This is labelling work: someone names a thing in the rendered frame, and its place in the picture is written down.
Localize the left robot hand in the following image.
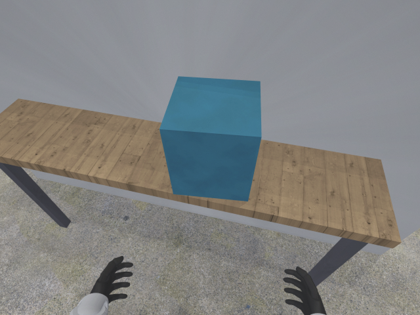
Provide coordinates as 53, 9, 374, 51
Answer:
90, 256, 133, 303

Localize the right robot hand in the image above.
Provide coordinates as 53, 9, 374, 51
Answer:
283, 266, 327, 315

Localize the table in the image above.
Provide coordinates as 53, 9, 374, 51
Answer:
0, 99, 402, 286

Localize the carton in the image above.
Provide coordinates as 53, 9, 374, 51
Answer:
159, 76, 262, 201

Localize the robot left forearm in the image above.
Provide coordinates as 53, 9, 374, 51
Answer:
70, 293, 109, 315

